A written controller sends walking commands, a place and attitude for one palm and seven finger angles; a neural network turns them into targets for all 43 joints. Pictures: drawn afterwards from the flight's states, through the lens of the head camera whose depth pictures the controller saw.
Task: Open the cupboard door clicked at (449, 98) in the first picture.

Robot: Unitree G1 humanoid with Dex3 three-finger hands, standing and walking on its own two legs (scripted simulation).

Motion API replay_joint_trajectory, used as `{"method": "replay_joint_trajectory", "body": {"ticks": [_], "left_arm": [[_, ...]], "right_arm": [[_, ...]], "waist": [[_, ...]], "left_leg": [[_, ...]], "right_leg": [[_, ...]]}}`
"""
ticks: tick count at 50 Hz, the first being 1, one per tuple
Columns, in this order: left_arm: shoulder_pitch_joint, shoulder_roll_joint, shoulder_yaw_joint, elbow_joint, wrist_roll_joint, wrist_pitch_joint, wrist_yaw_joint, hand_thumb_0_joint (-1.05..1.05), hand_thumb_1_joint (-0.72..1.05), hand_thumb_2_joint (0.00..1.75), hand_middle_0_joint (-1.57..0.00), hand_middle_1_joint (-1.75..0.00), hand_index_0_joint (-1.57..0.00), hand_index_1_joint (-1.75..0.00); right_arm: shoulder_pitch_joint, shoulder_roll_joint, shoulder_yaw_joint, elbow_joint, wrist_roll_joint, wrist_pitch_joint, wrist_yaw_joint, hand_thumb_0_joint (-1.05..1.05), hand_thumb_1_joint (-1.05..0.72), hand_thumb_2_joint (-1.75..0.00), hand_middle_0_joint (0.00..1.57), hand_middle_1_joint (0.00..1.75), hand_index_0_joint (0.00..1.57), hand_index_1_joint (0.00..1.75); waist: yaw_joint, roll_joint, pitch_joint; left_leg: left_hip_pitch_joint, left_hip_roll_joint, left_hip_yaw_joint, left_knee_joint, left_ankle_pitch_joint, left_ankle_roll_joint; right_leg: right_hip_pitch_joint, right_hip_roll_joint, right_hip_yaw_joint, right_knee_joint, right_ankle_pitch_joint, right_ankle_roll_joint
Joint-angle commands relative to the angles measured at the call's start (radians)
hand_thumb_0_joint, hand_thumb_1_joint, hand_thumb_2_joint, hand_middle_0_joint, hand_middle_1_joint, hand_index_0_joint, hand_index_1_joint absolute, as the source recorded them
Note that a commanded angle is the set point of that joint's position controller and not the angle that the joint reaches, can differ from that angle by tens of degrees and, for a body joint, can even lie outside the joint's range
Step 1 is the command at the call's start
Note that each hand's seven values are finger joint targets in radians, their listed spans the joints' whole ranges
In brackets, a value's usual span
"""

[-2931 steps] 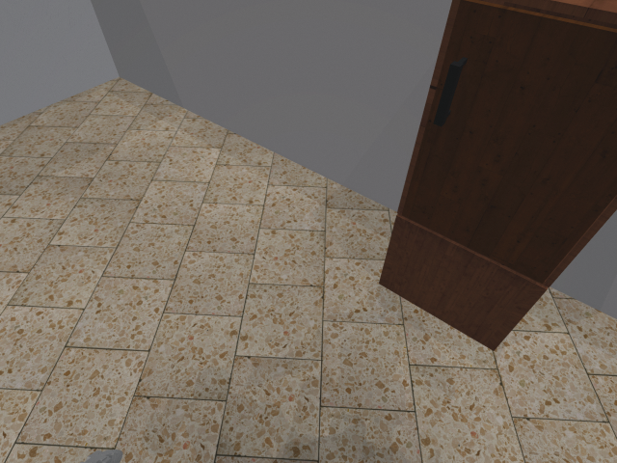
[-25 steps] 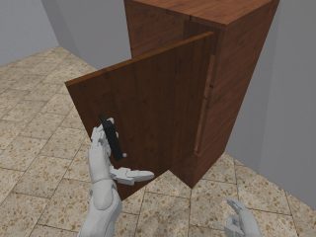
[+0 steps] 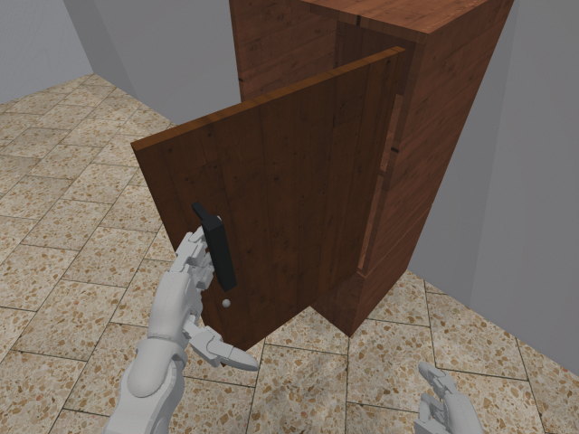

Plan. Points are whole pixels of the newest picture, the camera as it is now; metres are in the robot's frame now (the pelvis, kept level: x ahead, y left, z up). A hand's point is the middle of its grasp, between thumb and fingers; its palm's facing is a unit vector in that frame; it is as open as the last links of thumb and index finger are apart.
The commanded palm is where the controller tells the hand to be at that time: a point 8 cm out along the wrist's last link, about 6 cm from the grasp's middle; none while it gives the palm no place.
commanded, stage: slide the hand sideways off the handle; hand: left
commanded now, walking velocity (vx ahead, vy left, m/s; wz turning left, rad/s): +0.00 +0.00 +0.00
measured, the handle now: (213, 247) +0.34 +0.13 +0.10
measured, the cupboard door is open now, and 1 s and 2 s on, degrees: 80 80 80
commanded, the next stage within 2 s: draw the hand back to the body in 0.74 s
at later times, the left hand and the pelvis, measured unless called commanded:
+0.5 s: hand (184, 334) +0.21 +0.14 +0.09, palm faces +0.00 -1.00 -0.04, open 16.3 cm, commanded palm +0.19 +0.20 +0.09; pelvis +0.01 +0.00 -0.01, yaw +1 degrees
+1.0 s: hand (154, 339) +0.21 +0.17 +0.10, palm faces +0.01 -1.00 -0.08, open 16.3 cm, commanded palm +0.17 +0.24 +0.11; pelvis +0.01 -0.01 -0.01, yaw +1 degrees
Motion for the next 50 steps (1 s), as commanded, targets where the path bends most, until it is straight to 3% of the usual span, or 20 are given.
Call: {"method": "replay_joint_trajectory", "body": {"ticks": [1,3,8,15,17,19,20,22,26,28,29,35,37,39,42,44,50], "left_arm": [[-0.085,0.079,0.096,-0.283,-0.012,-0.060,0.014,0.00,-0.50,0.30,-0.15,-0.30,-0.15,-0.30],[-0.052,0.062,0.082,-0.332,-0.016,-0.071,0.013,0.00,-0.50,0.30,-0.15,-0.30,-0.15,-0.30],[0.037,0.097,0.124,-0.358,-0.024,-0.079,0.002,0.00,-0.50,0.30,-0.15,-0.30,-0.15,-0.30],[0.141,0.101,0.124,-0.439,-0.047,-0.098,-0.052,0.00,-0.50,0.30,-0.15,-0.30,-0.15,-0.30],[0.186,0.101,0.122,-0.452,-0.052,-0.103,-0.069,0.00,-0.50,0.30,-0.15,-0.30,-0.15,-0.30],[0.173,0.111,0.123,-0.453,-0.058,-0.104,-0.082,0.00,-0.50,0.30,-0.15,-0.30,-0.15,-0.30],[0.186,0.138,0.159,-0.445,-0.061,-0.106,-0.084,0.00,-0.50,0.30,-0.15,-0.30,-0.15,-0.30],[0.192,0.119,0.139,-0.452,-0.066,-0.109,-0.099,0.00,-0.50,0.30,-0.15,-0.30,-0.15,-0.30],[0.233,0.166,0.198,-0.451,-0.084,-0.110,-0.116,0.00,-0.50,0.30,-0.15,-0.30,-0.15,-0.30],[0.244,0.167,0.209,-0.455,-0.092,-0.113,-0.125,0.00,-0.50,0.30,-0.15,-0.30,-0.15,-0.30],[0.255,0.183,0.230,-0.449,-0.099,-0.112,-0.127,0.00,-0.50,0.30,-0.15,-0.30,-0.15,-0.30],[0.307,0.218,0.306,-0.430,-0.148,-0.128,-0.177,0.00,-0.50,0.30,-0.15,-0.30,-0.15,-0.30],[0.283,0.205,0.285,-0.433,-0.162,-0.137,-0.198,0.00,-0.50,0.30,-0.15,-0.30,-0.15,-0.30],[0.245,0.225,0.301,-0.406,-0.170,-0.141,-0.207,0.00,-0.50,0.30,-0.15,-0.30,-0.15,-0.30],[0.206,0.222,0.292,-0.400,-0.173,-0.148,-0.221,0.00,-0.50,0.30,-0.15,-0.30,-0.15,-0.30],[0.197,0.281,0.345,-0.413,-0.174,-0.145,-0.213,0.00,-0.50,0.30,-0.15,-0.30,-0.15,-0.30],[0.201,0.284,0.384,-0.378,-0.196,-0.098,-0.219,0.00,-0.50,0.30,-0.15,-0.30,-0.15,-0.30]], "right_arm": [[-0.133,-0.091,-0.046,-0.186,0.002,-0.060,-0.003,0.00,-0.90,-0.90,0.20,0.30,0.20,0.30],[-0.125,-0.090,-0.047,-0.190,0.002,-0.068,0.001,0.00,-0.90,-0.90,0.20,0.30,0.20,0.30],[-0.109,-0.097,-0.053,-0.188,0.000,-0.078,0.000,0.00,-0.90,-0.90,0.20,0.30,0.20,0.30],[-0.088,-0.105,-0.060,-0.198,0.001,-0.098,-0.005,0.00,-0.90,-0.90,0.20,0.30,0.20,0.30],[-0.078,-0.107,-0.062,-0.201,0.004,-0.105,-0.007,0.00,-0.90,-0.90,0.20,0.30,0.20,0.30],[-0.070,-0.113,-0.062,-0.200,0.001,-0.111,-0.010,0.00,-0.90,-0.90,0.20,0.30,0.20,0.30],[-0.070,-0.115,-0.066,-0.199,0.004,-0.113,-0.013,0.00,-0.90,-0.90,0.20,0.30,0.20,0.30],[-0.068,-0.114,-0.062,-0.204,0.004,-0.120,-0.015,0.00,-0.90,-0.90,0.20,0.30,0.20,0.30],[-0.064,-0.119,-0.066,-0.204,0.005,-0.126,-0.023,0.00,-0.90,-0.90,0.20,0.30,0.20,0.30],[-0.067,-0.117,-0.065,-0.207,0.008,-0.127,-0.025,0.00,-0.90,-0.90,0.20,0.30,0.20,0.30],[-0.067,-0.119,-0.066,-0.204,0.006,-0.128,-0.026,0.00,-0.90,-0.90,0.20,0.30,0.20,0.30],[-0.073,-0.119,-0.070,-0.195,0.013,-0.137,-0.033,0.00,-0.90,-0.90,0.20,0.30,0.20,0.30],[-0.077,-0.123,-0.066,-0.194,0.015,-0.146,-0.034,0.00,-0.90,-0.90,0.20,0.30,0.20,0.30],[-0.075,-0.131,-0.069,-0.183,0.015,-0.154,-0.040,0.00,-0.90,-0.90,0.20,0.30,0.20,0.30],[-0.074,-0.134,-0.068,-0.177,0.018,-0.166,-0.046,0.00,-0.90,-0.90,0.20,0.30,0.20,0.30],[-0.075,-0.135,-0.068,-0.173,0.017,-0.174,-0.048,0.00,-0.90,-0.90,0.20,0.30,0.20,0.30],[-0.096,-0.128,-0.059,-0.165,0.026,-0.181,-0.056,0.00,-0.90,-0.90,0.20,0.30,0.20,0.30]], "waist": [[0.026,-0.032,-0.144],[0.022,-0.019,-0.145],[0.017,-0.027,-0.137],[0.007,-0.030,-0.155],[0.007,-0.003,-0.148],[-0.005,-0.027,-0.137],[-0.001,-0.034,-0.131],[-0.004,-0.028,-0.128],[0.005,-0.052,-0.145],[0.007,-0.026,-0.142],[0.012,-0.045,-0.150],[0.014,-0.025,-0.148],[0.001,-0.006,-0.122],[-0.009,-0.050,-0.105],[-0.010,-0.004,-0.120],[0.005,-0.007,-0.151],[0.021,-0.023,-0.132]], "left_leg": [[0.074,0.035,-0.081,-0.125,0.136,-0.029],[0.081,0.037,-0.082,-0.118,0.161,-0.032],[0.065,0.040,-0.084,-0.103,0.178,-0.034],[0.060,0.037,-0.087,-0.066,0.235,-0.033],[0.058,0.037,-0.089,-0.056,0.246,-0.037],[0.042,0.036,-0.095,-0.047,0.221,-0.034],[0.029,0.035,-0.093,-0.044,0.208,-0.034],[0.022,0.030,-0.094,-0.039,0.199,-0.032],[-0.003,0.027,-0.092,-0.025,0.183,-0.028],[-0.010,0.024,-0.087,-0.020,0.181,-0.027],[-0.020,0.024,-0.088,-0.015,0.189,-0.026],[-0.048,0.017,-0.081,0.008,0.187,-0.026],[-0.057,0.015,-0.084,0.013,0.167,-0.026],[-0.079,0.017,-0.088,0.027,0.139,-0.023],[-0.066,0.015,-0.090,0.028,0.125,-0.023],[-0.064,0.017,-0.091,0.025,0.130,-0.023],[-0.046,0.019,-0.093,-0.010,0.143,-0.023]], "right_leg": [[0.024,-0.003,0.037,-0.110,0.150,0.005],[0.017,0.001,0.031,-0.098,0.176,0.005],[0.004,0.006,0.027,-0.085,0.198,0.007],[-0.009,0.007,0.022,-0.057,0.259,0.012],[-0.024,0.008,0.019,-0.046,0.262,0.012],[-0.038,0.009,0.018,-0.046,0.243,0.014],[-0.042,0.008,0.024,-0.048,0.236,0.015],[-0.046,0.006,0.022,-0.044,0.230,0.015],[-0.036,0.005,0.031,-0.044,0.225,0.018],[-0.036,0.003,0.034,-0.044,0.225,0.017],[-0.020,0.003,0.040,-0.045,0.235,0.017],[-0.007,-0.004,0.064,-0.055,0.264,0.025],[-0.029,-0.005,0.067,-0.061,0.244,0.028],[-0.041,-0.011,0.087,-0.078,0.205,0.034],[-0.051,-0.016,0.094,-0.082,0.166,0.032],[-0.022,-0.018,0.100,-0.086,0.161,0.030],[0.018,-0.023,0.100,-0.115,0.181,0.034]]}}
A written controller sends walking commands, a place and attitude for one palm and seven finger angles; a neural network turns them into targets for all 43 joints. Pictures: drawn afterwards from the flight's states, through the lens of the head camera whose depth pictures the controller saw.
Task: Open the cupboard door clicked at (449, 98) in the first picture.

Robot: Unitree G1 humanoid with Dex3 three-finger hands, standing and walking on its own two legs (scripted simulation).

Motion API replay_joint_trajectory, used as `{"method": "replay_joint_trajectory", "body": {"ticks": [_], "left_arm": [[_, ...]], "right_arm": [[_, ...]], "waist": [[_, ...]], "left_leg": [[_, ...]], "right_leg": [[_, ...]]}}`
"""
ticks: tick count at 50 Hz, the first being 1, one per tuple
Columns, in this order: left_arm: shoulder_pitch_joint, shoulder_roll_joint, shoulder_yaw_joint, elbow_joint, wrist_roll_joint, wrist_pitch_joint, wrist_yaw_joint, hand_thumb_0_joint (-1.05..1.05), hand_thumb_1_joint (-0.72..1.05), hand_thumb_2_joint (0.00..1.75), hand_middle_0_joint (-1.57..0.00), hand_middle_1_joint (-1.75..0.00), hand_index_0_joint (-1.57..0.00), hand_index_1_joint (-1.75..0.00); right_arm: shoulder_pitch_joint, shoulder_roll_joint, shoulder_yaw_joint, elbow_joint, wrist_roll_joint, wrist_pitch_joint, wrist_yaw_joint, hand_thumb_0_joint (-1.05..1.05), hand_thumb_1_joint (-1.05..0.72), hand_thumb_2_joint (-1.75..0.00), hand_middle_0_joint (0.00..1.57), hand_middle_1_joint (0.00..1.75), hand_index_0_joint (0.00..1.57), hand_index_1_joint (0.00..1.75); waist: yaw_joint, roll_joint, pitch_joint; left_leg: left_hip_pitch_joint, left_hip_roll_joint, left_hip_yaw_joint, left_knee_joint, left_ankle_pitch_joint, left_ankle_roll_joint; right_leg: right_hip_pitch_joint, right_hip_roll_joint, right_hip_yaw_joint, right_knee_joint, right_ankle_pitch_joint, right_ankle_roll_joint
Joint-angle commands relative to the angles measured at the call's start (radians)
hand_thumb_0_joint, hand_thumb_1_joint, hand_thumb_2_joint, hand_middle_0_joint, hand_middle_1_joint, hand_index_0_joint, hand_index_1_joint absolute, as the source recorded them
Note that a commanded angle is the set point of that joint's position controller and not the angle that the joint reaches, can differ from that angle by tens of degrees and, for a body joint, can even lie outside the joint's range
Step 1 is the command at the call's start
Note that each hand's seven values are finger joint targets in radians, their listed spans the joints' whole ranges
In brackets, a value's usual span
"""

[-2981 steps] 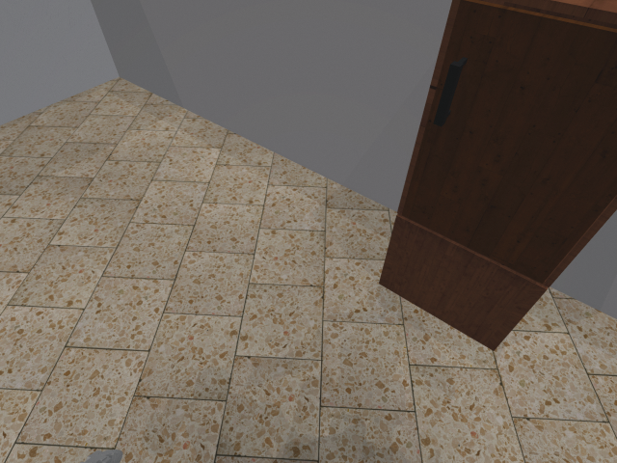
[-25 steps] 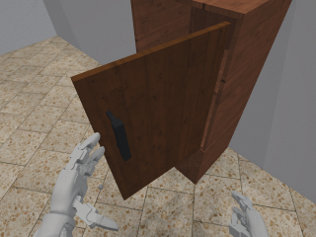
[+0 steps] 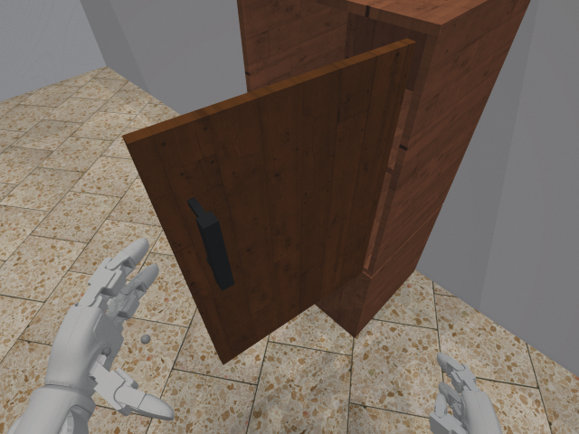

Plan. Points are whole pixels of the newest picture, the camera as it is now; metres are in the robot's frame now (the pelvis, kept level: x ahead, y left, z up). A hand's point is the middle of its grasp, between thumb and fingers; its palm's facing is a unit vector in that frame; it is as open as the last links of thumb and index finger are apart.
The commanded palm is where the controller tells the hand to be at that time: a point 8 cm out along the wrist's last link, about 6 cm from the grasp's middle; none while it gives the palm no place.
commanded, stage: draw the hand back to the body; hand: left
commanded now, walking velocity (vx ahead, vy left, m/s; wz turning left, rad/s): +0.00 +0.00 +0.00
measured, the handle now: (210, 245) +0.33 +0.14 +0.11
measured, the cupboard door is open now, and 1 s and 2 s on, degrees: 80 80 80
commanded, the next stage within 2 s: step back with the hand held close in 1.42 s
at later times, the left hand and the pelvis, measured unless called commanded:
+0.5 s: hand (86, 324) +0.20 +0.23 +0.14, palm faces +0.24 -0.93 -0.29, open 15.3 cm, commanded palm +0.16 +0.28 +0.16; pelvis +0.01 +0.02 +0.02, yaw -1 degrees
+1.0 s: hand (39, 281) +0.22 +0.27 +0.18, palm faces +0.39 -0.83 -0.40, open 9.6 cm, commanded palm +0.18 +0.32 +0.20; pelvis +0.02 +0.03 +0.04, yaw -2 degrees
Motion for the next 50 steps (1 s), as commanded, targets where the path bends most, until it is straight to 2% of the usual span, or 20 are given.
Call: {"method": "replay_joint_trajectory", "body": {"ticks": [1,4,7,9,12,14,17,18,19,20,21,23,24,26,28,29,32,39,43,50], "left_arm": [[-0.054,0.135,0.128,-0.200,-0.036,-0.032,-0.006,0.00,-0.50,0.30,-0.15,-0.30,-0.15,-0.30],[-0.081,0.145,0.132,-0.210,-0.044,-0.002,-0.017,0.00,-0.50,0.30,-0.15,-0.30,-0.15,-0.30],[-0.072,0.150,0.140,-0.251,-0.047,0.012,-0.023,0.00,-0.50,0.30,-0.15,-0.30,-0.15,-0.30],[-0.041,0.162,0.162,-0.237,-0.045,0.028,-0.022,0.00,-0.50,0.30,-0.15,-0.30,-0.15,-0.30],[-0.068,0.159,0.162,-0.275,-0.050,0.034,-0.027,0.00,-0.50,0.30,-0.15,-0.30,-0.15,-0.30],[-0.067,0.181,0.189,-0.266,-0.052,0.049,-0.027,0.00,-0.43,0.33,-0.15,-0.30,-0.15,-0.30],[-0.092,0.168,0.180,-0.292,-0.057,0.057,-0.041,0.00,-0.32,0.37,-0.16,-0.30,-0.16,-0.30],[-0.135,0.297,0.201,-0.394,0.113,0.042,0.133,0.00,-0.29,0.39,-0.16,-0.30,-0.16,-0.30],[-0.059,0.224,0.173,-0.344,0.129,0.056,0.212,0.00,-0.26,0.40,-0.16,-0.30,-0.16,-0.30],[-0.020,0.168,0.121,-0.325,0.158,0.065,0.253,0.00,-0.22,0.42,-0.16,-0.30,-0.16,-0.30],[-0.001,0.154,0.106,-0.312,0.174,0.070,0.282,0.00,-0.18,0.43,-0.16,-0.30,-0.16,-0.30],[-0.032,0.168,0.102,-0.349,0.201,0.061,0.322,0.00,-0.12,0.47,-0.16,-0.30,-0.16,-0.30],[-0.036,0.198,0.125,-0.359,0.212,0.055,0.338,0.00,-0.08,0.48,-0.16,-0.30,-0.16,-0.30],[-0.029,0.193,0.127,-0.355,0.225,0.050,0.356,0.00,-0.01,0.51,-0.17,-0.30,-0.17,-0.30],[-0.038,0.203,0.138,-0.363,0.234,0.044,0.368,0.00,0.06,0.54,-0.17,-0.30,-0.17,-0.30],[-0.042,0.216,0.149,-0.357,0.239,0.043,0.372,0.00,0.09,0.55,-0.17,-0.30,-0.17,-0.30],[-0.034,0.205,0.153,-0.357,0.242,0.041,0.374,0.00,0.20,0.60,-0.18,-0.30,-0.18,-0.30],[-0.012,0.230,0.210,-0.338,0.242,0.040,0.373,0.00,0.44,0.70,-0.18,-0.30,-0.18,-0.30],[-0.042,0.239,0.232,-0.357,0.239,0.035,0.371,0.00,0.58,0.76,-0.19,-0.30,-0.19,-0.30],[-0.070,0.264,0.277,-0.337,0.230,0.036,0.373,0.00,0.83,0.87,-0.20,-0.30,-0.20,-0.30]], "right_arm": [[-0.113,-0.094,-0.040,-0.170,0.010,-0.066,-0.008,0.00,-0.90,-0.90,0.20,0.30,0.20,0.30],[-0.119,-0.099,-0.036,-0.165,0.011,-0.074,-0.010,0.00,-0.90,-0.90,0.20,0.30,0.20,0.30],[-0.120,-0.097,-0.034,-0.169,0.012,-0.088,-0.010,0.00,-0.90,-0.90,0.20,0.30,0.20,0.30],[-0.125,-0.098,-0.035,-0.159,0.011,-0.095,-0.008,0.00,-0.90,-0.90,0.20,0.30,0.20,0.30],[-0.124,-0.099,-0.034,-0.157,0.013,-0.100,-0.008,0.00,-0.90,-0.90,0.20,0.30,0.20,0.30],[-0.129,-0.102,-0.034,-0.146,0.012,-0.103,-0.010,0.00,-0.90,-0.90,0.20,0.30,0.20,0.30],[-0.131,-0.102,-0.031,-0.144,0.015,-0.109,-0.012,0.00,-0.90,-0.90,0.20,0.30,0.20,0.30],[-0.158,-0.089,-0.035,-0.143,-0.009,-0.092,-0.025,0.00,-0.90,-0.90,0.20,0.30,0.20,0.30],[-0.145,-0.076,-0.031,-0.127,-0.021,-0.083,-0.030,0.00,-0.90,-0.90,0.20,0.30,0.20,0.30],[-0.148,-0.076,-0.028,-0.121,-0.023,-0.065,-0.027,0.00,-0.90,-0.90,0.20,0.30,0.20,0.30],[-0.151,-0.075,-0.028,-0.117,-0.023,-0.050,-0.025,0.00,-0.90,-0.90,0.20,0.30,0.20,0.30],[-0.156,-0.081,-0.029,-0.112,-0.028,-0.032,-0.020,0.00,-0.90,-0.90,0.20,0.30,0.20,0.30],[-0.160,-0.085,-0.032,-0.103,-0.032,-0.028,-0.020,0.00,-0.90,-0.90,0.20,0.30,0.20,0.30],[-0.164,-0.080,-0.031,-0.098,-0.034,-0.017,-0.019,0.00,-0.90,-0.90,0.20,0.30,0.20,0.30],[-0.167,-0.080,-0.033,-0.091,-0.037,-0.011,-0.014,0.00,-0.90,-0.90,0.20,0.30,0.20,0.30],[-0.171,-0.083,-0.034,-0.086,-0.038,-0.007,-0.014,0.00,-0.90,-0.90,0.20,0.30,0.20,0.30],[-0.174,-0.082,-0.036,-0.081,-0.039,0.006,-0.006,0.00,-0.90,-0.90,0.20,0.30,0.20,0.30],[-0.178,-0.085,-0.049,-0.071,-0.042,0.034,0.011,0.00,-0.90,-0.90,0.20,0.30,0.20,0.30],[-0.175,-0.083,-0.053,-0.072,-0.039,0.046,0.016,0.00,-0.90,-0.90,0.20,0.30,0.20,0.30],[-0.184,-0.082,-0.056,-0.064,-0.036,0.055,0.018,0.00,-0.90,-0.90,0.20,0.30,0.20,0.30]], "waist": [[0.010,-0.030,-0.088],[0.006,-0.043,-0.079],[0.016,-0.020,-0.092],[0.022,-0.031,-0.082],[0.017,-0.027,-0.072],[0.020,-0.025,-0.068],[0.018,-0.014,-0.065],[0.049,0.010,-0.023],[0.033,-0.020,0.039],[0.025,-0.026,0.061],[0.022,-0.031,0.067],[0.019,0.010,0.035],[0.025,0.014,0.019],[0.024,0.004,0.016],[0.027,0.017,0.009],[0.029,-0.013,0.011],[0.031,0.009,0.015],[0.042,-0.012,0.008],[0.040,0.021,0.002],[0.043,0.019,0.016]], "left_leg": [[0.060,-0.005,-0.047,-0.128,0.202,-0.003],[0.079,-0.001,-0.050,-0.143,0.208,-0.001],[0.115,-0.002,-0.053,-0.168,0.229,0.000],[0.123,0.001,-0.052,-0.172,0.254,0.001],[0.151,0.001,-0.057,-0.198,0.254,-0.001],[0.157,0.002,-0.056,-0.199,0.263,0.001],[0.188,0.003,-0.064,-0.224,0.266,-0.003],[0.187,0.012,-0.050,-0.260,0.232,-0.002],[0.181,0.010,-0.047,-0.276,0.189,-0.007],[0.201,0.017,-0.049,-0.297,0.181,-0.006],[0.219,0.021,-0.050,-0.316,0.184,-0.003],[0.264,0.024,-0.049,-0.350,0.200,-0.003],[0.277,0.026,-0.048,-0.364,0.218,-0.003],[0.308,0.030,-0.047,-0.391,0.246,-0.004],[0.329,0.031,-0.047,-0.411,0.289,-0.006],[0.335,0.036,-0.050,-0.418,0.319,-0.007],[0.363,0.042,-0.053,-0.439,0.381,-0.015],[0.393,0.051,-0.049,-0.445,0.534,-0.031],[0.410,0.054,-0.047,-0.452,0.535,-0.035],[0.410,0.054,-0.042,-0.456,0.534,-0.034]], "right_leg": [[0.082,-0.045,0.141,-0.185,0.235,0.053],[0.095,-0.041,0.134,-0.200,0.230,0.053],[0.102,-0.035,0.113,-0.200,0.251,0.049],[0.113,-0.030,0.105,-0.202,0.287,0.048],[0.109,-0.023,0.085,-0.208,0.275,0.045],[0.119,-0.022,0.090,-0.220,0.283,0.044],[0.118,-0.018,0.072,-0.225,0.279,0.043],[0.148,-0.039,0.136,-0.294,0.235,0.030],[0.138,-0.047,0.135,-0.335,0.176,0.029],[0.146,-0.049,0.130,-0.347,0.162,0.031],[0.159,-0.049,0.122,-0.354,0.162,0.033],[0.197,-0.051,0.119,-0.362,0.181,0.032],[0.228,-0.051,0.117,-0.369,0.196,0.029],[0.248,-0.048,0.110,-0.376,0.218,0.031],[0.279,-0.047,0.109,-0.381,0.253,0.029],[0.294,-0.044,0.106,-0.386,0.274,0.028],[0.315,-0.043,0.104,-0.392,0.306,0.029],[0.365,-0.038,0.102,-0.402,0.393,0.029],[0.364,-0.038,0.106,-0.408,0.389,0.031],[0.367,-0.039,0.110,-0.419,0.401,0.031]]}}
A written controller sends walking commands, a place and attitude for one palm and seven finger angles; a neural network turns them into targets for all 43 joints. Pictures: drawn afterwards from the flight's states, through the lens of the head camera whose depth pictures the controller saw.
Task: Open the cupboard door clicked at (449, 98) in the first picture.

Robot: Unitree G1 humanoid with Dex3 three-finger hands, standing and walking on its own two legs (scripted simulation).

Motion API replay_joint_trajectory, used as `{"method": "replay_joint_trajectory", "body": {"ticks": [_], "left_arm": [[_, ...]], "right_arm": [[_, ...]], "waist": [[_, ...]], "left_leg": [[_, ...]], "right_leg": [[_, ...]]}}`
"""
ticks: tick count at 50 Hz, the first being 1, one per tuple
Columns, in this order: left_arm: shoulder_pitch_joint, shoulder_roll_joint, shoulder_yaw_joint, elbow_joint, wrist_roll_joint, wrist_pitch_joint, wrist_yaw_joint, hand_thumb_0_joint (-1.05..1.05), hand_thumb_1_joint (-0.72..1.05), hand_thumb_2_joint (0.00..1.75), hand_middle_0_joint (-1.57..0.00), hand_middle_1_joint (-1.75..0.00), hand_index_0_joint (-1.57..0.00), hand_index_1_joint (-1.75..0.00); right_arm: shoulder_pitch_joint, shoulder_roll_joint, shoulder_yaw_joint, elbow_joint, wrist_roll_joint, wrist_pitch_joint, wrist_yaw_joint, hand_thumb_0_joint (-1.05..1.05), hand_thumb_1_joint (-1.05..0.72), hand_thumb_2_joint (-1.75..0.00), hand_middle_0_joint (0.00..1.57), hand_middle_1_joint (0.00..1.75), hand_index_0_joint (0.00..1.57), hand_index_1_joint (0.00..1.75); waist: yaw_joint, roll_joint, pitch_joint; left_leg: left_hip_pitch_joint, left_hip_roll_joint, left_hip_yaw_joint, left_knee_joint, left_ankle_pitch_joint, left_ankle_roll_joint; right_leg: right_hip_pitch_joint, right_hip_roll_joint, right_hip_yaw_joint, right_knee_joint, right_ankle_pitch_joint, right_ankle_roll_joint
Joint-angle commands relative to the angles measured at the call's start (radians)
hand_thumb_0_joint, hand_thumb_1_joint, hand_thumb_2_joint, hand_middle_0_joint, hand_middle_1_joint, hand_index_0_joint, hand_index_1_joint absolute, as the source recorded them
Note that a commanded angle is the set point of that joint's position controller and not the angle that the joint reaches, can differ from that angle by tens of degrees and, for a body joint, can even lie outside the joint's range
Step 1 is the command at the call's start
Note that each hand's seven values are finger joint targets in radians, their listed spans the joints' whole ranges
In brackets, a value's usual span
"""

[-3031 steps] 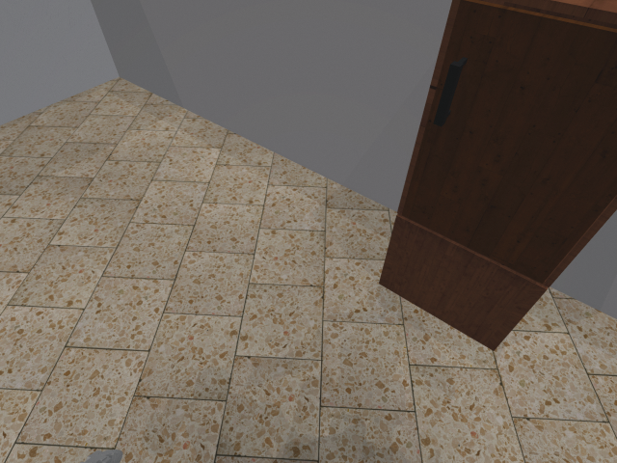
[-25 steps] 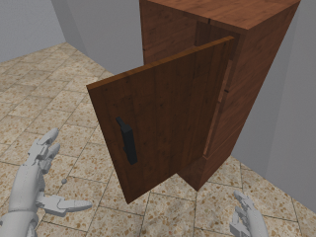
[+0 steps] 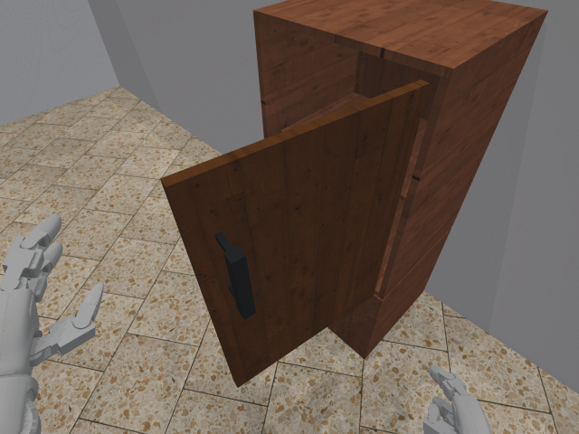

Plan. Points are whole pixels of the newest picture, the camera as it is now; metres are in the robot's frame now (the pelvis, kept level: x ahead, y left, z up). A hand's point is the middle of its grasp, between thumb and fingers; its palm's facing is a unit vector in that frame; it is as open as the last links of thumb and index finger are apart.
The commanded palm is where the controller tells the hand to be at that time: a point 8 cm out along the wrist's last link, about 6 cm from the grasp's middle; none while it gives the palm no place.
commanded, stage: draw the hand back to the body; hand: left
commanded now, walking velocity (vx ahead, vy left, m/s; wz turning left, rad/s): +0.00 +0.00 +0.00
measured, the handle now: (234, 276) +0.30 +0.12 +0.08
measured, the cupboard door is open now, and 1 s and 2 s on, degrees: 80 80 80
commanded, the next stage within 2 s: step back with the hand held close in 0.42 s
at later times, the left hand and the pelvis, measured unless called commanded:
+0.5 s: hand (82, 321) +0.18 +0.24 +0.15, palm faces +0.44 -0.81 -0.38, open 7.4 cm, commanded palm +0.13 +0.28 +0.16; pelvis -0.01 -0.02 +0.00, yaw +0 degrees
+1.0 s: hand (59, 342) +0.16 +0.26 +0.15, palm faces +0.33 -0.80 -0.51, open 7.4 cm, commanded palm +0.10 +0.30 +0.17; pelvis -0.05 +0.00 -0.01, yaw -2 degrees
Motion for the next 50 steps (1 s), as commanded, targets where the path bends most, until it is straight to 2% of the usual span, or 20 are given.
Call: {"method": "replay_joint_trajectory", "body": {"ticks": [1,3,5,11,17,20,26,27,28,29,30,31,32,34,38,40,43,45,49,50], "left_arm": [[-0.090,0.188,0.154,-0.201,-0.006,-0.066,0.021,0.00,0.87,0.88,-0.20,-0.30,-0.20,-0.30],[-0.097,0.180,0.149,-0.197,-0.006,-0.070,0.019,0.00,0.90,0.90,-0.20,-0.30,-0.20,-0.30],[-0.083,0.153,0.123,-0.169,-0.008,-0.064,0.015,0.00,0.90,0.90,-0.20,-0.30,-0.20,-0.30],[-0.105,0.186,0.145,-0.210,-0.007,-0.076,0.017,0.00,0.90,0.90,-0.20,-0.30,-0.20,-0.30],[-0.101,0.182,0.147,-0.183,-0.012,-0.077,0.017,0.00,0.90,0.90,-0.20,-0.30,-0.20,-0.30],[-0.120,0.182,0.141,-0.193,-0.011,-0.081,0.017,0.00,0.90,0.90,-0.20,-0.30,-0.20,-0.30],[-0.111,0.177,0.138,-0.170,-0.013,-0.087,0.016,0.00,0.90,0.90,-0.20,-0.30,-0.20,-0.30],[-0.181,0.221,0.164,-0.280,-0.014,-0.100,0.020,0.00,0.90,0.90,-0.20,-0.30,-0.20,-0.30],[-0.246,0.358,0.309,-0.317,-0.008,-0.143,0.030,0.00,0.90,0.90,-0.20,-0.30,-0.20,-0.30],[-0.220,0.339,0.303,-0.257,-0.005,-0.158,0.025,0.00,0.90,0.90,-0.20,-0.30,-0.20,-0.30],[-0.081,0.242,0.234,-0.173,-0.006,-0.150,0.013,0.00,0.90,0.90,-0.20,-0.30,-0.20,-0.30],[-0.018,0.191,0.189,-0.149,-0.005,-0.143,0.005,0.00,0.90,0.90,-0.20,-0.30,-0.20,-0.30],[0.007,0.176,0.170,-0.151,-0.004,-0.140,0.002,0.00,0.90,0.90,-0.20,-0.30,-0.20,-0.30],[0.026,0.179,0.168,-0.166,-0.002,-0.140,0.006,0.00,0.90,0.90,-0.20,-0.30,-0.20,-0.30],[0.042,0.239,0.219,-0.211,0.000,-0.132,0.022,0.00,0.90,0.90,-0.20,-0.30,-0.20,-0.30],[0.049,0.262,0.240,-0.242,0.001,-0.133,0.031,0.00,0.90,0.90,-0.20,-0.30,-0.20,-0.30],[0.067,0.278,0.257,-0.299,0.002,-0.140,0.041,0.00,0.90,0.90,-0.20,-0.30,-0.20,-0.30],[0.080,0.283,0.267,-0.335,0.004,-0.145,0.046,0.00,0.90,0.90,-0.20,-0.30,-0.20,-0.30],[0.100,0.268,0.275,-0.327,0.013,-0.152,0.049,0.00,0.90,0.90,-0.20,-0.30,-0.20,-0.30],[0.095,0.259,0.271,-0.321,0.015,-0.154,0.050,0.00,0.90,0.90,-0.20,-0.30,-0.20,-0.30]], "right_arm": [[-0.122,-0.105,-0.049,-0.154,0.006,-0.045,-0.005,0.00,-0.90,-0.90,0.20,0.30,0.20,0.30],[-0.126,-0.105,-0.051,-0.152,0.007,-0.043,-0.004,0.00,-0.90,-0.90,0.20,0.30,0.20,0.30],[-0.129,-0.106,-0.049,-0.151,0.007,-0.040,-0.002,0.00,-0.90,-0.90,0.20,0.30,0.20,0.30],[-0.134,-0.107,-0.053,-0.152,0.006,-0.045,-0.005,0.00,-0.90,-0.90,0.20,0.30,0.20,0.30],[-0.141,-0.100,-0.050,-0.146,0.008,-0.045,-0.008,0.00,-0.90,-0.90,0.20,0.30,0.20,0.30],[-0.144,-0.101,-0.052,-0.145,0.008,-0.049,-0.010,0.00,-0.90,-0.90,0.20,0.30,0.20,0.30],[-0.146,-0.100,-0.052,-0.139,0.007,-0.054,-0.012,0.00,-0.90,-0.90,0.20,0.30,0.20,0.30],[-0.156,-0.101,-0.053,-0.150,0.010,-0.062,-0.012,0.00,-0.90,-0.90,0.20,0.30,0.20,0.30],[-0.134,-0.121,-0.055,-0.178,0.020,-0.048,-0.015,0.00,-0.90,-0.90,0.20,0.30,0.20,0.30],[-0.125,-0.106,-0.055,-0.159,0.014,-0.037,-0.018,0.00,-0.90,-0.90,0.20,0.30,0.20,0.30],[-0.122,-0.110,-0.062,-0.156,0.010,-0.026,-0.017,0.00,-0.90,-0.90,0.20,0.30,0.20,0.30],[-0.114,-0.115,-0.068,-0.162,0.012,-0.014,-0.012,0.00,-0.90,-0.90,0.20,0.30,0.20,0.30],[-0.112,-0.120,-0.072,-0.168,0.013,-0.004,-0.010,0.00,-0.90,-0.90,0.20,0.30,0.20,0.30],[-0.110,-0.128,-0.079,-0.177,0.016,0.009,-0.013,0.00,-0.90,-0.90,0.20,0.30,0.20,0.30],[-0.109,-0.122,-0.090,-0.202,0.025,0.040,-0.021,0.00,-0.90,-0.90,0.20,0.30,0.20,0.30],[-0.111,-0.119,-0.091,-0.211,0.024,0.048,-0.028,0.00,-0.90,-0.90,0.20,0.30,0.20,0.30],[-0.107,-0.116,-0.091,-0.228,0.026,0.051,-0.032,0.00,-0.90,-0.90,0.20,0.30,0.20,0.30],[-0.104,-0.120,-0.092,-0.235,0.024,0.048,-0.036,0.00,-0.90,-0.90,0.20,0.30,0.20,0.30],[-0.101,-0.130,-0.093,-0.242,0.017,0.035,-0.035,0.00,-0.90,-0.90,0.20,0.30,0.20,0.30],[-0.093,-0.127,-0.091,-0.241,0.016,0.031,-0.035,0.00,-0.90,-0.90,0.20,0.30,0.20,0.30]], "waist": [[0.001,0.012,-0.083],[-0.002,-0.004,-0.076],[-0.004,0.018,-0.050],[0.001,0.001,-0.092],[-0.001,0.001,-0.042],[-0.003,0.016,-0.054],[-0.002,-0.019,-0.036],[0.003,0.040,-0.086],[-0.036,0.013,-0.003],[-0.038,-0.010,0.002],[-0.045,-0.052,-0.013],[-0.047,-0.060,-0.041],[-0.050,-0.047,-0.068],[-0.050,-0.036,-0.110],[-0.053,-0.101,-0.161],[-0.054,-0.072,-0.170],[-0.053,-0.047,-0.183],[-0.050,-0.001,-0.184],[-0.042,0.063,-0.140],[-0.046,0.050,-0.125]], "left_leg": [[0.024,0.087,-0.086,-0.054,0.384,-0.064],[0.024,0.087,-0.086,-0.059,0.352,-0.061],[0.021,0.088,-0.085,-0.066,0.333,-0.059],[0.029,0.079,-0.077,-0.059,0.313,-0.049],[0.011,0.072,-0.068,-0.062,0.255,-0.042],[0.020,0.070,-0.066,-0.061,0.242,-0.039],[0.016,0.067,-0.064,-0.063,0.217,-0.033],[0.035,0.064,-0.064,-0.054,0.226,-0.034],[-0.039,0.083,-0.096,-0.018,0.148,-0.013],[-0.056,0.079,-0.110,-0.001,0.121,-0.016],[-0.046,0.082,-0.102,0.020,0.138,-0.016],[-0.034,0.087,-0.093,0.028,0.161,-0.016],[-0.030,0.094,-0.086,0.028,0.181,-0.015],[-0.043,0.109,-0.088,0.019,0.246,-0.018],[-0.062,0.129,-0.088,0.031,0.310,-0.018],[-0.096,0.129,-0.092,0.040,0.321,-0.019],[-0.132,0.138,-0.111,0.039,0.302,-0.017],[-0.166,0.151,-0.135,0.022,0.302,-0.013],[-0.310,0.198,-0.187,-0.063,0.147,0.013],[-0.356,0.213,-0.195,-0.079,0.099,0.019]], "right_leg": [[0.001,-0.021,0.046,-0.036,0.249,-0.010],[-0.007,-0.020,0.045,-0.041,0.228,-0.008],[-0.017,-0.022,0.044,-0.048,0.214,-0.008],[0.003,-0.023,0.053,-0.051,0.232,-0.008],[-0.016,-0.025,0.061,-0.073,0.207,-0.008],[-0.016,-0.027,0.065,-0.078,0.196,-0.008],[-0.022,-0.027,0.070,-0.093,0.179,-0.006],[-0.006,-0.031,0.079,-0.090,0.193,-0.007],[-0.115,-0.085,0.196,-0.128,0.246,-0.010],[-0.117,-0.117,0.206,-0.131,0.262,-0.020],[-0.133,-0.129,0.209,-0.123,0.277,-0.018],[-0.137,-0.131,0.194,-0.109,0.294,-0.010],[-0.134,-0.130,0.188,-0.093,0.310,-0.001],[-0.101,-0.129,0.157,-0.050,0.366,0.005],[-0.092,-0.124,0.158,0.011,0.444,0.015],[-0.074,-0.132,0.165,0.037,0.474,0.007],[-0.077,-0.129,0.169,0.069,0.430,0.000],[-0.065,-0.114,0.162,0.097,0.399,-0.001],[-0.039,-0.062,0.132,0.179,0.202,0.013],[-0.029,-0.058,0.131,0.205,0.174,0.015]]}}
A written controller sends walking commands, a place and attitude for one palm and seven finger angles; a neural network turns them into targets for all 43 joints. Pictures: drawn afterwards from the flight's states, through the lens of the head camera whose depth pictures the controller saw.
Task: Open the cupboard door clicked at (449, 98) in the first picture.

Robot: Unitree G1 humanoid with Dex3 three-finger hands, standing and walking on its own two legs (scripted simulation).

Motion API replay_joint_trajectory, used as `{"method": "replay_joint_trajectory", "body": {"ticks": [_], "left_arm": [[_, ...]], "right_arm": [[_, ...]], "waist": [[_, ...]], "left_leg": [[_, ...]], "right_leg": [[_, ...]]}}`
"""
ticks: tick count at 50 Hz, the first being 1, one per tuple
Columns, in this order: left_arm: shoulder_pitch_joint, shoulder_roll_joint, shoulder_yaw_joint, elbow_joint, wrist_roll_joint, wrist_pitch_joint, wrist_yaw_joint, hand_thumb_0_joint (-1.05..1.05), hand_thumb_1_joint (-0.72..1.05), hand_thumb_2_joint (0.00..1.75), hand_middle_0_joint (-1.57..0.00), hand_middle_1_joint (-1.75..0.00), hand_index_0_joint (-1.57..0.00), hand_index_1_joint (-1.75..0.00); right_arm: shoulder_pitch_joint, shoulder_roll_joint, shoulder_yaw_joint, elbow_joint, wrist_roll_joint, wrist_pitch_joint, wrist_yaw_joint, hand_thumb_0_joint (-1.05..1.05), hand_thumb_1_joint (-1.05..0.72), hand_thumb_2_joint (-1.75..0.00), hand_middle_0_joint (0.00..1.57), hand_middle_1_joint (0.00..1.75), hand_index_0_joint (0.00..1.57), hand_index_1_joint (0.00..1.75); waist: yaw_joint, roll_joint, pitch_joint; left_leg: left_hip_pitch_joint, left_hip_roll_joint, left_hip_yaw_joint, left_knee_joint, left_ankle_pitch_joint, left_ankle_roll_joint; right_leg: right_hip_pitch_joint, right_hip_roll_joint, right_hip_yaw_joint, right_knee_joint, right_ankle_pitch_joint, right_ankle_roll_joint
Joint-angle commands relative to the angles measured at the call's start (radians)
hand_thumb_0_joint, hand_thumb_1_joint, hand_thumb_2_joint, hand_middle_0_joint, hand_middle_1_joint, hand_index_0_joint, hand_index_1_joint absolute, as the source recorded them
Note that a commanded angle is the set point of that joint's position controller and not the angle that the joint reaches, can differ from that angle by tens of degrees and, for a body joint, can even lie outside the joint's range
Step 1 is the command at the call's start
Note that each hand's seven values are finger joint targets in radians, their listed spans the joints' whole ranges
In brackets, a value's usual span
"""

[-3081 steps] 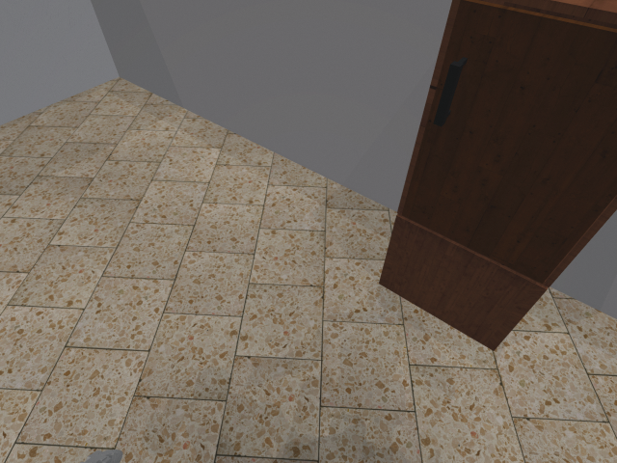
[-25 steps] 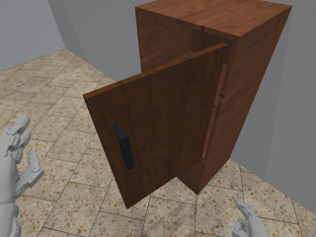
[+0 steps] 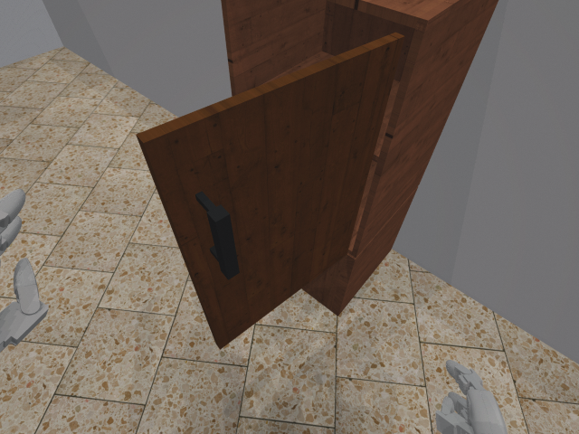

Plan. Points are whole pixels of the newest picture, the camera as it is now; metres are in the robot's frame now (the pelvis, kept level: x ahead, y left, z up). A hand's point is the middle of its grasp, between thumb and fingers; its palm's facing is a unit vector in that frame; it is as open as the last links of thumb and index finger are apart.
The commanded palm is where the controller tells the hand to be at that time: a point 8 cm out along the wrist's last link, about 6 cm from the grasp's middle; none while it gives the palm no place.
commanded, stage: step back with the hand held close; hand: left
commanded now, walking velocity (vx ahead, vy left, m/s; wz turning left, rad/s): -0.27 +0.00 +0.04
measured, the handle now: (217, 236) +0.35 +0.13 +0.08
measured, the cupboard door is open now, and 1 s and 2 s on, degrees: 80 80 80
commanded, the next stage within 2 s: stop stepping back and stand still in 0.76 s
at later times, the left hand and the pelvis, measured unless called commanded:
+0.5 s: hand out of the picture +0.13 +0.30 +0.17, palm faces +0.45 -0.76 -0.46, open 7.4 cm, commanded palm +0.06 +0.33 +0.18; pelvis -0.07 +0.03 -0.01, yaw +2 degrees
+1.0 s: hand out of the picture +0.04 +0.28 +0.18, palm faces +0.34 -0.84 -0.43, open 7.4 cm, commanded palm +0.00 +0.32 +0.18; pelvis -0.17 +0.03 -0.02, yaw -5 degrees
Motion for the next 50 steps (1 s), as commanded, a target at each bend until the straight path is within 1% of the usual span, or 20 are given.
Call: {"method": "replay_joint_trajectory", "body": {"ticks": [1,5,8,13,15,18,19,20,21,24,31,37,39,42,43,44,45,47,49,50], "left_arm": [[-0.004,0.152,0.163,-0.191,0.008,-0.073,0.034,0.00,0.90,0.90,-0.20,-0.30,-0.20,-0.30],[-0.061,0.130,0.152,-0.182,0.025,-0.086,0.032,0.00,0.90,0.90,-0.20,-0.30,-0.20,-0.30],[-0.086,0.128,0.155,-0.184,0.034,-0.095,0.032,0.00,0.90,0.90,-0.20,-0.30,-0.20,-0.30],[-0.105,0.137,0.141,-0.227,0.027,-0.108,0.044,0.00,0.90,0.90,-0.20,-0.30,-0.20,-0.30],[-0.090,0.149,0.144,-0.241,0.018,-0.115,0.055,0.00,0.90,0.90,-0.20,-0.30,-0.20,-0.30],[-0.056,0.178,0.183,-0.274,0.014,-0.125,0.059,0.00,0.90,0.90,-0.20,-0.30,-0.20,-0.30],[-0.046,0.187,0.199,-0.286,0.018,-0.131,0.060,0.00,0.90,0.90,-0.20,-0.30,-0.20,-0.30],[-0.048,0.176,0.214,-0.307,0.025,-0.146,0.059,0.00,0.90,0.90,-0.20,-0.30,-0.20,-0.30],[-0.064,0.194,0.233,-0.302,0.032,-0.153,0.058,0.00,0.90,0.90,-0.20,-0.30,-0.20,-0.30],[-0.093,0.167,0.206,-0.276,0.018,-0.156,0.060,0.00,0.90,0.90,-0.20,-0.30,-0.20,-0.30],[-0.099,0.109,0.080,-0.275,-0.002,-0.116,0.041,0.00,0.90,0.90,-0.20,-0.30,-0.20,-0.30],[-0.063,0.199,0.160,-0.298,-0.044,-0.123,0.023,0.00,0.90,0.90,-0.20,-0.30,-0.20,-0.30],[-0.035,0.237,0.198,-0.307,-0.058,-0.130,0.013,0.00,0.90,0.90,-0.20,-0.30,-0.20,-0.30],[-0.080,0.300,0.244,-0.298,-0.072,-0.157,0.015,0.00,0.90,0.90,-0.20,-0.30,-0.20,-0.30],[-0.114,0.251,0.188,-0.275,-0.060,-0.153,0.006,0.00,0.90,0.90,-0.20,-0.30,-0.20,-0.30],[-0.107,0.237,0.181,-0.263,-0.050,-0.133,-0.004,0.00,0.90,0.90,-0.20,-0.30,-0.20,-0.30],[-0.050,0.213,0.183,-0.210,-0.041,-0.101,-0.005,0.00,0.90,0.90,-0.20,-0.30,-0.20,-0.30],[-0.111,0.183,0.152,-0.157,-0.031,-0.065,-0.003,0.00,0.90,0.90,-0.20,-0.30,-0.20,-0.30],[-0.208,0.200,0.150,-0.183,-0.025,-0.064,0.007,0.00,0.90,0.90,-0.20,-0.30,-0.20,-0.30],[-0.185,0.178,0.143,-0.138,-0.023,-0.074,0.015,0.00,0.90,0.90,-0.20,-0.30,-0.20,-0.30]], "right_arm": [[-0.087,-0.120,-0.043,-0.165,-0.005,-0.065,-0.003,0.00,-0.90,-0.90,0.20,0.30,0.20,0.30],[-0.075,-0.126,-0.043,-0.163,-0.009,-0.089,-0.003,0.00,-0.90,-0.90,0.20,0.30,0.20,0.30],[-0.063,-0.125,-0.045,-0.158,-0.011,-0.101,0.000,0.00,-0.90,-0.90,0.20,0.30,0.20,0.30],[-0.039,-0.109,-0.045,-0.135,-0.018,-0.107,0.012,0.00,-0.90,-0.90,0.20,0.30,0.20,0.30],[-0.034,-0.089,-0.037,-0.115,-0.016,-0.106,0.017,0.00,-0.90,-0.90,0.20,0.30,0.20,0.30],[-0.060,-0.096,-0.035,-0.118,-0.014,-0.105,0.011,0.00,-0.90,-0.90,0.20,0.30,0.20,0.30],[-0.081,-0.112,-0.036,-0.125,-0.019,-0.106,0.002,0.00,-0.90,-0.90,0.20,0.30,0.20,0.30],[-0.094,-0.123,-0.032,-0.134,-0.027,-0.120,0.001,0.00,-0.90,-0.90,0.20,0.30,0.20,0.30],[-0.085,-0.109,-0.037,-0.123,-0.042,-0.138,0.002,0.00,-0.90,-0.90,0.20,0.30,0.20,0.30],[-0.083,-0.090,-0.051,-0.092,-0.040,-0.174,0.014,0.00,-0.90,-0.90,0.20,0.30,0.20,0.30],[-0.073,-0.080,-0.034,-0.042,-0.038,-0.186,0.028,0.00,-0.90,-0.90,0.20,0.30,0.20,0.30],[-0.071,-0.065,-0.029,-0.035,-0.055,-0.161,0.037,0.00,-0.90,-0.90,0.20,0.30,0.20,0.30],[-0.079,-0.063,-0.024,-0.040,-0.054,-0.144,0.045,0.00,-0.90,-0.90,0.20,0.30,0.20,0.30],[-0.122,-0.065,0.000,-0.053,-0.041,-0.122,0.037,0.00,-0.90,-0.90,0.20,0.30,0.20,0.30],[-0.117,-0.065,-0.006,-0.047,-0.028,-0.135,0.031,0.00,-0.90,-0.90,0.20,0.30,0.20,0.30],[-0.126,-0.079,-0.021,-0.057,-0.018,-0.140,0.028,0.00,-0.90,-0.90,0.20,0.30,0.20,0.30],[-0.107,-0.071,-0.011,-0.057,-0.013,-0.131,0.019,0.00,-0.90,-0.90,0.20,0.30,0.20,0.30],[-0.090,-0.074,0.015,-0.045,-0.008,-0.120,0.002,0.00,-0.90,-0.90,0.20,0.30,0.20,0.30],[-0.093,-0.116,-0.007,-0.050,-0.001,-0.157,-0.016,0.00,-0.90,-0.90,0.20,0.30,0.20,0.30],[-0.075,-0.111,-0.006,-0.051,-0.001,-0.181,-0.015,0.00,-0.90,-0.90,0.20,0.30,0.20,0.30]], "waist": [[0.016,0.107,-0.134],[0.007,0.095,-0.070],[0.002,0.047,-0.075],[-0.016,-0.107,-0.069],[-0.022,-0.141,-0.122],[-0.014,-0.026,-0.106],[-0.007,0.137,-0.079],[0.003,0.314,-0.085],[-0.003,0.316,-0.111],[0.009,0.075,-0.127],[0.015,0.216,-0.217],[0.021,0.227,-0.325],[0.029,0.186,-0.348],[0.020,-0.079,-0.199],[0.015,-0.153,-0.149],[0.020,-0.254,-0.141],[-0.004,-0.195,-0.083],[-0.038,0.020,-0.037],[-0.016,0.197,-0.067],[-0.002,0.173,-0.091]], "left_leg": [[-0.198,0.213,-0.239,-0.195,-0.002,0.015],[-0.390,0.246,-0.288,-0.264,-0.340,0.042],[-0.422,0.228,-0.271,-0.226,-0.400,0.044],[-0.158,0.073,-0.177,0.132,-0.286,-0.029],[-0.035,0.047,-0.143,0.246,-0.175,-0.049],[-0.018,0.099,-0.194,0.030,-0.171,-0.030],[-0.109,0.179,-0.288,-0.124,-0.218,-0.007],[-0.319,0.334,-0.468,-0.344,-0.388,0.040],[-0.432,0.417,-0.550,-0.472,-0.528,0.077],[-0.146,0.357,-0.400,-0.318,-0.215,0.053],[0.138,0.246,-0.241,-0.470,-0.153,-0.092],[0.290,0.215,-0.144,-0.408,0.186,-0.157],[0.342,0.184,-0.102,-0.279,0.269,-0.171],[0.282,0.082,-0.072,0.198,-0.030,-0.122],[0.188,0.029,-0.098,0.343,-0.122,-0.127],[0.094,0.000,-0.119,0.434,-0.143,-0.114],[0.005,0.037,-0.124,0.396,-0.108,-0.097],[0.080,0.049,-0.102,0.078,0.079,-0.076],[0.130,0.184,-0.321,-0.156,0.192,-0.007],[0.118,0.246,-0.446,-0.224,0.126,0.037]], "right_leg": [[0.209,-0.055,0.105,0.104,0.116,0.013],[0.258,-0.038,0.100,0.182,0.016,0.017],[0.258,-0.055,0.121,0.169,0.003,0.008],[-0.102,-0.242,0.351,-0.159,-0.246,-0.096],[-0.149,-0.304,0.325,-0.173,-0.116,-0.120],[-0.169,-0.213,0.205,-0.056,-0.080,-0.067],[-0.129,-0.119,0.138,0.059,-0.146,-0.023],[0.060,0.004,0.047,0.320,-0.170,0.024],[0.154,0.054,0.078,0.604,-0.240,0.029],[-0.074,0.020,0.110,0.646,-0.275,0.025],[0.012,0.077,-0.036,0.298,-0.335,0.008],[0.105,0.079,-0.054,-0.047,-0.279,-0.031],[0.099,0.031,-0.022,-0.223,-0.160,-0.053],[-0.232,-0.302,0.219,-0.379,-0.004,-0.123],[-0.237,-0.322,0.188,-0.325,0.064,-0.158],[-0.188,-0.303,0.176,-0.253,0.150,-0.166],[-0.108,-0.270,0.098,-0.171,0.284,-0.148],[-0.088,-0.171,0.027,-0.054,0.232,-0.043],[-0.058,-0.017,-0.011,0.098,-0.075,0.038],[-0.037,0.021,0.039,0.130,-0.208,0.046]]}}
